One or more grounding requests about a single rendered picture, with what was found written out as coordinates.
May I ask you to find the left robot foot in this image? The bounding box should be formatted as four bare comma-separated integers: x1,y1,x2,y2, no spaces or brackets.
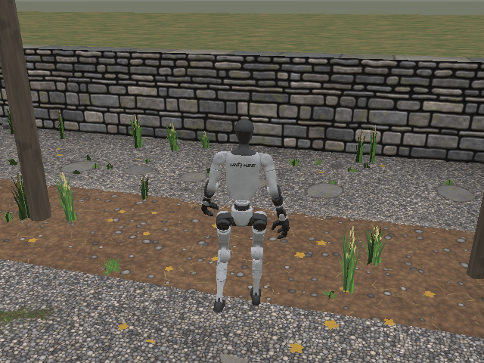
213,298,225,312

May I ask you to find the robot right hand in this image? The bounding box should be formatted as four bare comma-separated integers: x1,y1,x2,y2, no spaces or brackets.
271,219,290,239

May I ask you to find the left robot shin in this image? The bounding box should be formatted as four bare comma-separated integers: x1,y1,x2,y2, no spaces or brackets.
216,250,228,303

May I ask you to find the robot right forearm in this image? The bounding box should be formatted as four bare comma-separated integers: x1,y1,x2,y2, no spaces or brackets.
271,185,287,221

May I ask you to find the robot left forearm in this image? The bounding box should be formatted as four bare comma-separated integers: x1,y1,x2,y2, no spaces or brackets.
202,180,215,206

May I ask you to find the robot left hand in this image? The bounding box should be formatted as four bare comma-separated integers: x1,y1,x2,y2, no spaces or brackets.
201,203,219,216

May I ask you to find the right robot upper arm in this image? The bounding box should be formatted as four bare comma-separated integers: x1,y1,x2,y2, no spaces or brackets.
259,153,279,196

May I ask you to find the left robot upper arm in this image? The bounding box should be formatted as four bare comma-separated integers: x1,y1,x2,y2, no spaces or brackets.
207,151,228,192

